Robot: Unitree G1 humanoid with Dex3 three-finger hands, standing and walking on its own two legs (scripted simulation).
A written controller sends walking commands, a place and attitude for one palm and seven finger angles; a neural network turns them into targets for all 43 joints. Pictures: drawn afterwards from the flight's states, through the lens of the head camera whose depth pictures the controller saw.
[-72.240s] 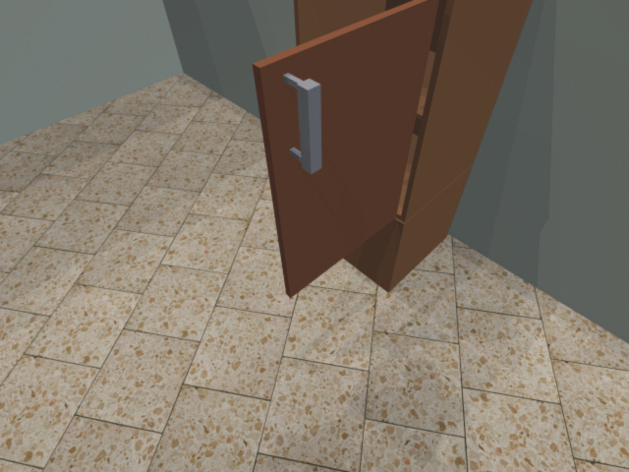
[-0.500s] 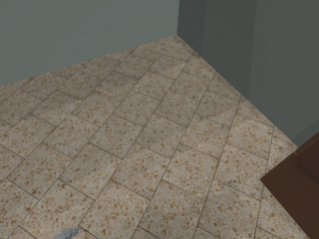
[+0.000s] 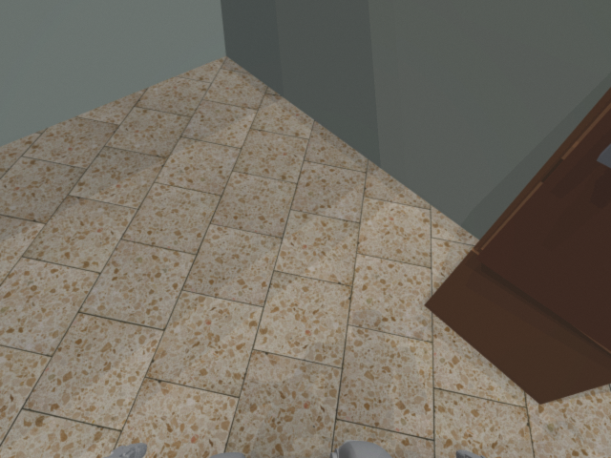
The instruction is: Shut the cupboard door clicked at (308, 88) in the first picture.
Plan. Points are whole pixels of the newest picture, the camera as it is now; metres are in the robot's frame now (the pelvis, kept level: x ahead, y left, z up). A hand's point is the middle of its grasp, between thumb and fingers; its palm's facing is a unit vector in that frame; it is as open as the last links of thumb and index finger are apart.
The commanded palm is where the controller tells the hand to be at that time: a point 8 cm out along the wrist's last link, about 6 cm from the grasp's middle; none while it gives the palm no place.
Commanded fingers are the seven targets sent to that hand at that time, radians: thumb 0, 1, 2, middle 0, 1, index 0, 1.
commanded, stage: turn to face it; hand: left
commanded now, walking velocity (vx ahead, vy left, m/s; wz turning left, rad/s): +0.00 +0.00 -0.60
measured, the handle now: out of the picture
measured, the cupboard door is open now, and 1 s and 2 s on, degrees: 4 4 4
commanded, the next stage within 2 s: take the last steps up to it in 1.00 s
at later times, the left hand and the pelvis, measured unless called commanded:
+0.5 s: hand (208, 430) +0.17 +0.14 -0.16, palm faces -0.28 -0.93 -0.25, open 7.4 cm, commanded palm none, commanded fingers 0.00 0.90 0.90 -0.20 -0.30 -0.20 -0.30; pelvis +0.03 -0.02 +0.00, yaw -17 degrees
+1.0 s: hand (259, 382) +0.24 +0.08 -0.15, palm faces -0.51 -0.81 -0.28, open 7.4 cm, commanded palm none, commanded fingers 0.00 0.90 0.90 -0.20 -0.30 -0.20 -0.30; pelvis +0.04 -0.04 -0.01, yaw -31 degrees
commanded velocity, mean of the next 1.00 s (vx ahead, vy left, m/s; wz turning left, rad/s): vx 0.00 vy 0.00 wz -0.49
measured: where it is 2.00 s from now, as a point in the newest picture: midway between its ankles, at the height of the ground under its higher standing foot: outside the picture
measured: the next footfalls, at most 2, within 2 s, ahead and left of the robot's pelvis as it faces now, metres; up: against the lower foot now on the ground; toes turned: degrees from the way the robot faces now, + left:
right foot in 0.24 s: +0.02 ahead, -0.15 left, +0.00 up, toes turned -13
left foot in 0.58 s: +0.14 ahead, +0.08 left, +0.00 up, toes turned -17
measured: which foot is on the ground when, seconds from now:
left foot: down 0.00-0.24, up 0.26-0.56, down 0.58-0.94, up 0.96-1.00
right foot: up 0.00-0.22, down 0.24-0.58, up 0.60-0.92, down 0.94-1.00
